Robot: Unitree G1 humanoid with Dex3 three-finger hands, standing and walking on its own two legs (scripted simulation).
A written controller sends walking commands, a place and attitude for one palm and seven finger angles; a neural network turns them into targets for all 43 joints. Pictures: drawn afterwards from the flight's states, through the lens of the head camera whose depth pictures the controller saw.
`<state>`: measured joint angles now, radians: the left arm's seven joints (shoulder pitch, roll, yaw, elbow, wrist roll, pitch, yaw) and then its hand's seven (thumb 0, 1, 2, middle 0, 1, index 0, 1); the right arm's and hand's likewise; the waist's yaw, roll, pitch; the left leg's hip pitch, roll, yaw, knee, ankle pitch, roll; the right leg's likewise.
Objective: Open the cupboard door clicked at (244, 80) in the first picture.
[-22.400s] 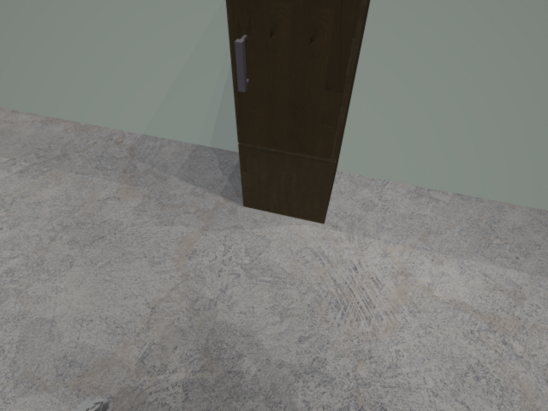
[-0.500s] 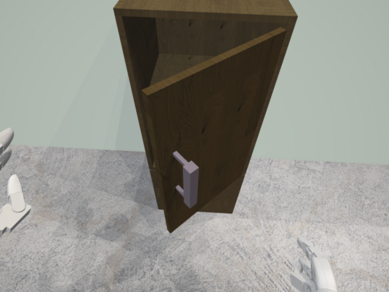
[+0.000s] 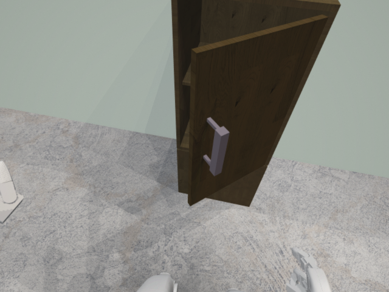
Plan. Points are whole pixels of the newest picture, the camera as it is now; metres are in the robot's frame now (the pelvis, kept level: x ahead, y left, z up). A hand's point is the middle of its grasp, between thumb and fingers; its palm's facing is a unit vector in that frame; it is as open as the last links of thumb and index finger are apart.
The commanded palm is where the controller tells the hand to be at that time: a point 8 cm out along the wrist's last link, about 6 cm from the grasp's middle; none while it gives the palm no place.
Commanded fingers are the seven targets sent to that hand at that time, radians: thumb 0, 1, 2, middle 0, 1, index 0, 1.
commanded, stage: step back with the hand held close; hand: left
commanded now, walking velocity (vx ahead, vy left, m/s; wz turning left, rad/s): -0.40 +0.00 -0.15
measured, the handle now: (213, 147) +0.46 -0.01 +0.01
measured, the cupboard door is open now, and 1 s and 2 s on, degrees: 44 44 44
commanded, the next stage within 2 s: stop stepping back and stand still in 0.08 s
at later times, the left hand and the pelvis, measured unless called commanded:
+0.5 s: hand (0, 274) +0.10 +0.23 +0.19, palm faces +0.33 -0.81 -0.49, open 7.4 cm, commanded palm +0.06 +0.27 +0.20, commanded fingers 0.00 0.90 0.90 -0.20 -0.30 -0.20 -0.30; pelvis -0.12 -0.01 +0.01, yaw -7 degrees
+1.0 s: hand out of the picture +0.07 +0.24 +0.18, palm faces +0.37 -0.83 -0.42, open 7.4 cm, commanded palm +0.02 +0.28 +0.20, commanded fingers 0.00 0.90 0.90 -0.20 -0.30 -0.20 -0.30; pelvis -0.16 +0.00 +0.02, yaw -8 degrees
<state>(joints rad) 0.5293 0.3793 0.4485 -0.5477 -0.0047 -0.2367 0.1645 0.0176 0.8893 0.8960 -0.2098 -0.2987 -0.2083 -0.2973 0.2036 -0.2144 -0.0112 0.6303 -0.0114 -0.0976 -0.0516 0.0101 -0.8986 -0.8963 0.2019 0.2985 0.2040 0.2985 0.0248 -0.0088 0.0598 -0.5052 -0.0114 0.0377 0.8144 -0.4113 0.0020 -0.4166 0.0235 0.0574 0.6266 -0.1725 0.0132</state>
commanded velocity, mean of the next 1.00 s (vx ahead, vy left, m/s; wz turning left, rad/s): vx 0.04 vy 0.04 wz -0.03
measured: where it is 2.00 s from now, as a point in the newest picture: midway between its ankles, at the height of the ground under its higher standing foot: outside the picture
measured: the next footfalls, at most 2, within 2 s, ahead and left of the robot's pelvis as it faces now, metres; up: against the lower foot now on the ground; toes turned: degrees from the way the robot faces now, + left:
left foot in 0.06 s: +0.12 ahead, +0.10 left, +0.00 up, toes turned +3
right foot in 0.38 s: -0.17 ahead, -0.10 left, +0.00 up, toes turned -10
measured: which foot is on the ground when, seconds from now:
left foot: up 0.00-0.04, down 0.06-0.38, up 0.40-0.54, down 0.56-1.00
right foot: down 0.00-0.06, up 0.08-0.36, down 0.38-1.00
